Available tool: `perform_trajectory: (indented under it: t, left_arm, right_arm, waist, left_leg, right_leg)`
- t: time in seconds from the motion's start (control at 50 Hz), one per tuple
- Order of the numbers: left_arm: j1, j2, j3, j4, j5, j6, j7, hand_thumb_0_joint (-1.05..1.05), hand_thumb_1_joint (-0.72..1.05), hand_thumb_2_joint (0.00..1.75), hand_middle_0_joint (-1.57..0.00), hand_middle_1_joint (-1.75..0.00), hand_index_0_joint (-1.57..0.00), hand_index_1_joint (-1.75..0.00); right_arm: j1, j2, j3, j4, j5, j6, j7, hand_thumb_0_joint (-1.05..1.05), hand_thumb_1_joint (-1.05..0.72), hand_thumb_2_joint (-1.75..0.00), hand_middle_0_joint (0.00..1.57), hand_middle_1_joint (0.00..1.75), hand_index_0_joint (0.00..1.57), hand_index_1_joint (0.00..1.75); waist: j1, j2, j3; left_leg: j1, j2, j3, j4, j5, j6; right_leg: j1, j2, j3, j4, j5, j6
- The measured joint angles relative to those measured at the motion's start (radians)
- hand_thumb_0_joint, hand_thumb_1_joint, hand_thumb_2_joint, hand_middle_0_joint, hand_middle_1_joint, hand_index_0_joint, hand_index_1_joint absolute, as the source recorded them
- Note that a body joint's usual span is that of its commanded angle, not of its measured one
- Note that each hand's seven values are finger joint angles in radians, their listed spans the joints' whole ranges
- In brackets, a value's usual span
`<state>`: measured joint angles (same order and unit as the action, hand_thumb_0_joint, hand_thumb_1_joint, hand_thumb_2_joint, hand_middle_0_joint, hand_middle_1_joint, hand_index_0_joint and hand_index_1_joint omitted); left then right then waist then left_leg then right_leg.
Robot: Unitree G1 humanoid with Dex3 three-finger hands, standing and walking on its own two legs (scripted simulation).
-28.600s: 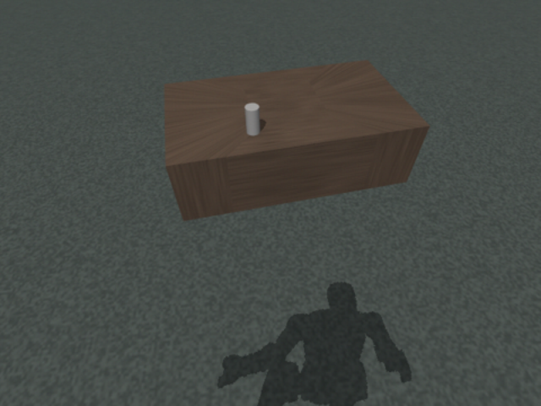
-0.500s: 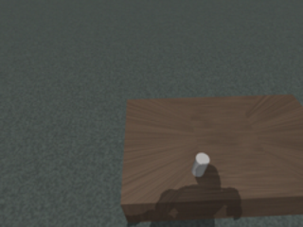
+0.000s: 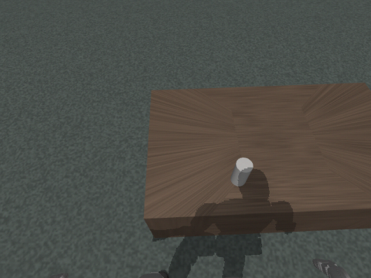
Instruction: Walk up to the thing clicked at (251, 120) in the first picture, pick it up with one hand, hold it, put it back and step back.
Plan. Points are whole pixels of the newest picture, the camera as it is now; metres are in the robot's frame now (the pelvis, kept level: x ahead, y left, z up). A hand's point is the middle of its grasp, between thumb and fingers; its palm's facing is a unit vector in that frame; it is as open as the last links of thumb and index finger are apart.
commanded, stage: step back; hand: right
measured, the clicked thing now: (241, 172) +0.50 -0.21 -0.34
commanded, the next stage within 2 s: none
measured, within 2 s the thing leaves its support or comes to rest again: neither
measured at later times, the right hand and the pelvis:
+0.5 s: hand out of the picture +0.03 -0.28 -0.17, palm faces -0.18 +0.91 -0.38, open 7.4 cm; pelvis -0.09 -0.02 -0.01, yaw +6 degrees
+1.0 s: hand out of the picture -0.09 -0.27 -0.16, palm faces -0.02 +0.93 -0.36, open 7.4 cm; pelvis -0.24 -0.01 -0.02, yaw -1 degrees
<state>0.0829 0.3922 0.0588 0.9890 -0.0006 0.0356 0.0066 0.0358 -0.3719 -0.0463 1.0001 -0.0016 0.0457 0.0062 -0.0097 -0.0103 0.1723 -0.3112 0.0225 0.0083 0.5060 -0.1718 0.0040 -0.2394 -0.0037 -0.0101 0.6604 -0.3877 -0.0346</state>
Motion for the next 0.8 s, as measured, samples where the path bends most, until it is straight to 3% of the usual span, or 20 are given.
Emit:
perform_trajectory:
  t: [0.04, 0.1, 0.14, 0.18, 0.22, 0.28, 0.4, 0.48, 0.54, 0.58, 0.62, 0.66, 0.72, 0.8]
  left_arm:
    - [0.007, 0.000, 0.005, -0.015, 0.002, 0.006, -0.004, 0.00, 0.90, 0.90, -0.20, -0.30, -0.20, -0.30]
    - [0.037, -0.009, 0.010, -0.031, 0.014, -0.004, -0.005, 0.00, 0.90, 0.90, -0.20, -0.30, -0.20, -0.30]
    - [0.050, -0.033, 0.006, -0.035, 0.028, -0.005, -0.005, 0.00, 0.90, 0.90, -0.20, -0.30, -0.20, -0.30]
    - [0.067, -0.046, 0.002, -0.043, 0.039, -0.001, -0.007, 0.00, 0.90, 0.90, -0.20, -0.30, -0.20, -0.30]
    - [0.076, -0.054, 0.003, -0.052, 0.041, 0.002, -0.005, 0.00, 0.90, 0.90, -0.20, -0.30, -0.20, -0.30]
    - [0.071, -0.054, 0.002, -0.077, 0.040, 0.000, 0.002, 0.01, 0.90, 0.90, -0.20, -0.30, -0.21, -0.30]
    - [0.043, -0.055, 0.002, -0.161, 0.027, -0.020, 0.025, 0.00, 0.90, 0.90, -0.20, -0.30, -0.21, -0.30]
    - [0.037, -0.041, 0.001, -0.188, 0.023, -0.017, 0.025, 0.00, 0.90, 0.90, -0.20, -0.30, -0.21, -0.30]
    - [0.036, -0.023, -0.001, -0.186, 0.019, -0.005, 0.018, 0.00, 0.90, 0.90, -0.20, -0.30, -0.21, -0.30]
    - [0.036, -0.007, 0.004, -0.175, 0.013, 0.005, 0.016, 0.00, 0.90, 0.90, -0.20, -0.30, -0.21, -0.30]
    - [0.042, -0.004, 0.010, -0.155, 0.010, 0.017, 0.020, 0.00, 0.90, 0.90, -0.20, -0.30, -0.21, -0.30]
    - [0.048, -0.001, 0.015, -0.138, 0.012, 0.025, 0.023, 0.01, 0.90, 0.90, -0.20, -0.30, -0.20, -0.30]
    - [0.072, 0.013, 0.025, -0.139, 0.007, 0.018, 0.020, 0.01, 0.90, 0.90, -0.20, -0.30, -0.20, -0.30]
    - [0.106, 0.025, 0.033, -0.140, 0.011, 0.007, 0.018, 0.00, 0.90, 0.90, -0.20, -0.30, -0.20, -0.30]
  right_arm:
    - [-0.003, -0.009, -0.006, -0.023, -0.008, 0.011, -0.002, 0.00, -0.90, -0.90, 0.20, 0.30, 0.21, 0.30]
    - [-0.013, -0.031, -0.012, -0.051, -0.003, 0.028, -0.004, 0.00, -0.90, -0.90, 0.20, 0.30, 0.21, 0.30]
    - [-0.024, -0.045, -0.017, -0.062, 0.002, 0.036, -0.014, 0.00, -0.90, -0.90, 0.20, 0.30, 0.21, 0.30]
    - [-0.011, -0.043, -0.018, -0.074, 0.002, 0.036, -0.020, 0.00, -0.90, -0.90, 0.20, 0.30, 0.21, 0.30]
    - [0.010, -0.037, -0.015, -0.082, 0.006, 0.031, -0.017, 0.00, -0.90, -0.90, 0.20, 0.30, 0.21, 0.29]
    - [0.048, -0.035, -0.003, -0.088, 0.002, 0.026, -0.019, 0.00, -0.90, -0.90, 0.20, 0.30, 0.21, 0.30]
    - [0.088, -0.037, 0.012, -0.074, -0.014, 0.030, -0.029, 0.00, -0.90, -0.90, 0.20, 0.30, 0.21, 0.30]
    - [0.077, -0.029, 0.010, -0.087, -0.019, 0.025, -0.021, 0.00, -0.90, -0.90, 0.20, 0.30, 0.21, 0.30]
    - [0.075, -0.026, 0.000, -0.101, -0.022, 0.012, -0.010, 0.00, -0.90, -0.90, 0.20, 0.30, 0.21, 0.30]
    - [0.068, -0.014, -0.005, -0.106, -0.028, 0.009, -0.005, 0.00, -0.90, -0.90, 0.20, 0.30, 0.21, 0.30]
    - [0.069, -0.012, -0.002, -0.117, -0.030, 0.007, 0.003, 0.00, -0.90, -0.90, 0.20, 0.30, 0.21, 0.30]
    - [0.072, -0.005, 0.000, -0.124, -0.034, 0.007, 0.003, 0.00, -0.90, -0.90, 0.20, 0.30, 0.21, 0.30]
    - [0.065, 0.008, 0.006, -0.134, -0.038, 0.012, -0.004, 0.00, -0.90, -0.90, 0.20, 0.30, 0.21, 0.30]
    - [0.039, 0.014, 0.007, -0.159, -0.031, 0.004, -0.009, 0.00, -0.90, -0.90, 0.20, 0.30, 0.21, 0.30]
  waist:
    - [0.005, 0.011, -0.002]
    - [0.017, 0.036, -0.014]
    - [0.013, 0.067, 0.007]
    - [0.024, 0.063, 0.007]
    - [0.027, 0.058, 0.003]
    - [0.022, 0.058, -0.001]
    - [0.024, 0.061, 0.032]
    - [0.021, 0.037, 0.055]
    - [0.014, 0.009, 0.048]
    - [0.026, -0.034, 0.048]
    - [0.022, -0.025, 0.027]
    - [0.009, -0.010, 0.003]
    - [0.019, -0.018, -0.026]
    - [0.029, -0.018, -0.022]
  left_leg:
    - [-0.031, 0.007, -0.004, 0.030, -0.003, -0.003]
    - [-0.101, 0.012, -0.022, 0.131, -0.037, 0.004]
    - [-0.146, -0.041, -0.113, 0.284, -0.203, 0.015]
    - [-0.188, -0.107, -0.141, 0.465, -0.308, 0.021]
    - [-0.205, -0.142, -0.150, 0.588, -0.314, 0.017]
    - [-0.197, -0.155, -0.159, 0.663, -0.289, 0.006]
    - [-0.094, -0.092, -0.126, 0.477, -0.306, -0.007]
    - [-0.041, -0.054, -0.080, 0.322, -0.308, 0.001]
    - [0.003, -0.044, -0.047, 0.194, -0.195, 0.012]
    - [0.008, -0.066, -0.016, 0.193, -0.171, 0.014]
    - [-0.005, -0.050, -0.016, 0.204, -0.171, 0.024]
    - [-0.010, -0.031, -0.030, 0.179, -0.146, 0.030]
    - [-0.011, -0.015, -0.011, 0.103, -0.085, 0.031]
    - [-0.029, 0.000, 0.018, 0.060, -0.030, 0.038]
  right_leg:
    - [-0.021, 0.013, 0.006, 0.065, -0.058, -0.012]
    - [0.001, 0.017, 0.006, -0.006, -0.010, 0.001]
    - [-0.004, 0.025, -0.009, 0.011, -0.013, -0.003]
    - [-0.013, 0.011, -0.003, 0.003, 0.004, -0.010]
    - [-0.015, 0.000, -0.003, -0.034, 0.033, -0.013]
    - [-0.032, -0.007, -0.025, -0.067, 0.065, -0.014]
    - [-0.071, -0.018, -0.072, -0.041, 0.079, -0.013]
    - [-0.100, -0.040, -0.089, 0.007, 0.079, -0.002]
    - [-0.132, -0.066, -0.094, 0.062, 0.070, 0.017]
    - [-0.152, -0.082, -0.051, 0.097, 0.074, 0.019]
    - [-0.187, -0.014, 0.027, 0.227, -0.097, 0.012]
    - [-0.218, 0.056, 0.077, 0.397, -0.178, 0.007]
    - [-0.242, 0.106, 0.127, 0.559, -0.143, 0.008]
    - [-0.199, 0.096, 0.132, 0.560, -0.102, 0.047]
